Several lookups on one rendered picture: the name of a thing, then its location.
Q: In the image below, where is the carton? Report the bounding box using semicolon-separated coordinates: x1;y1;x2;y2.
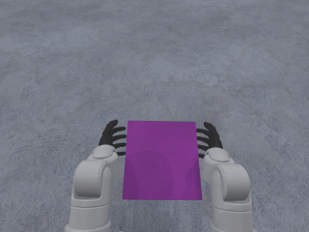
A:
122;120;203;200

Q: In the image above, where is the robot right forearm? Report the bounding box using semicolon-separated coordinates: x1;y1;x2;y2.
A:
202;147;258;232

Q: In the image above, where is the robot left forearm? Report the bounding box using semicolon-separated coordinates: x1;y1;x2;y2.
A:
64;144;120;232

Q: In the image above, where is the robot left hand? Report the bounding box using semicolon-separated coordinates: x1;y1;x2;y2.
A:
98;119;126;156

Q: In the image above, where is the robot right hand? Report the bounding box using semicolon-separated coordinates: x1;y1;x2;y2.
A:
196;122;223;159

